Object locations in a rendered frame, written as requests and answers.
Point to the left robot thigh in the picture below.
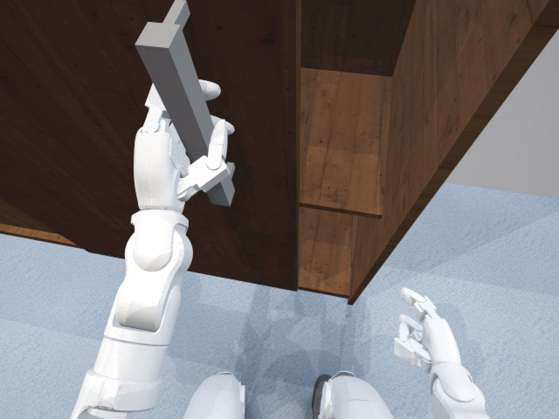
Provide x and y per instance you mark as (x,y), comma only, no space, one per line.
(220,396)

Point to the robot left forearm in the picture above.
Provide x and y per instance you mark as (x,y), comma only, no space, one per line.
(126,377)

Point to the right robot foot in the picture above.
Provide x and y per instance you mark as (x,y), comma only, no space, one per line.
(317,394)

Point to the wardrobe door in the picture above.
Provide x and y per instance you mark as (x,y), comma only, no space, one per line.
(15,217)
(73,90)

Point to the handle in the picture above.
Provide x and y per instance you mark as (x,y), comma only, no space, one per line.
(166,56)

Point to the robot right hand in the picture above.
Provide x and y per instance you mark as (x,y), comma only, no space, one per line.
(430,344)

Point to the robot left hand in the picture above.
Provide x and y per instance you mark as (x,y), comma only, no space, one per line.
(160,157)

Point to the robot right forearm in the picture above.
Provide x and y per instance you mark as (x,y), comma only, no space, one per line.
(454,396)

